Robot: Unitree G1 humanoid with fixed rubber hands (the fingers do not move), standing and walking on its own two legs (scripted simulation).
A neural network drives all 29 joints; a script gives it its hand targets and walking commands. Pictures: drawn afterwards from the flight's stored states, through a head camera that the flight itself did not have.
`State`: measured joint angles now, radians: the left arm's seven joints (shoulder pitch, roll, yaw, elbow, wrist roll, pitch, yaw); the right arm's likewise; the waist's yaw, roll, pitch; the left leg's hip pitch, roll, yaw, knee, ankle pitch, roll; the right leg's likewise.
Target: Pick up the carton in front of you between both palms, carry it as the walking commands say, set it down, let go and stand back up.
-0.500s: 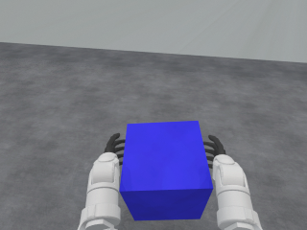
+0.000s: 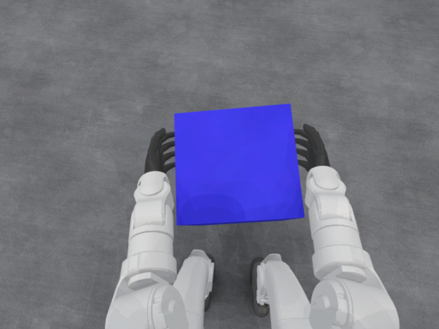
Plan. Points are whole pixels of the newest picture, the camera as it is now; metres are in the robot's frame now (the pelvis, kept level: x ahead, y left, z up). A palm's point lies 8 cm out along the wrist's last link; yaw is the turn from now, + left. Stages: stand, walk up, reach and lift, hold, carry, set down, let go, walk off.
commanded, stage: set down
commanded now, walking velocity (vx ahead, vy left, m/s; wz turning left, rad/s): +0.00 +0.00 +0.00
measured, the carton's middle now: (236, 175) +0.40 +0.01 -0.15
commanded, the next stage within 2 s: none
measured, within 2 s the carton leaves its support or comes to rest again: rests again in 1.76 s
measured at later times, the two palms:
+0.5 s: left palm (171, 173) +0.41 +0.17 -0.21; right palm (292, 162) +0.46 -0.12 -0.21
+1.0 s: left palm (180, 180) +0.43 +0.18 -0.36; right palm (276, 162) +0.50 -0.11 -0.37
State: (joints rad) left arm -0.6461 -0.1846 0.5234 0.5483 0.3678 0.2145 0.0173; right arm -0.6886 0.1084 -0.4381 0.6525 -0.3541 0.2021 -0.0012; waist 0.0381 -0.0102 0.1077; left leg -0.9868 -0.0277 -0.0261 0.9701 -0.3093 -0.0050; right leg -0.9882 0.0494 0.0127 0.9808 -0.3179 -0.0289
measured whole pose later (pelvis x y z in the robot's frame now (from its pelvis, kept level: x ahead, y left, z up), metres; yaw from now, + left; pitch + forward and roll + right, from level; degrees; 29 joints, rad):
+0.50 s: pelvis +0.01 +0.00 -0.12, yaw +1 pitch +43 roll +1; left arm -0.70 -0.14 0.49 0.56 0.19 0.18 0.09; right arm -0.81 0.00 -0.32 0.74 -0.21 0.18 -0.04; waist 0.05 -0.01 -0.22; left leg -1.73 -0.04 -0.01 1.46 -0.48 -0.01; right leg -1.74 0.05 0.01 1.48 -0.49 -0.03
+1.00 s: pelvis -0.03 +0.00 -0.25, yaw +2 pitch +44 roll +4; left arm -1.03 -0.07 0.57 0.64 0.14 0.22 0.14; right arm -1.26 -0.17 -0.24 0.98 -0.16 0.21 -0.05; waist 0.07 -0.01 -0.01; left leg -2.14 -0.04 0.01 1.88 -0.52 -0.03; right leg -2.16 0.06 0.01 1.91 -0.52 -0.03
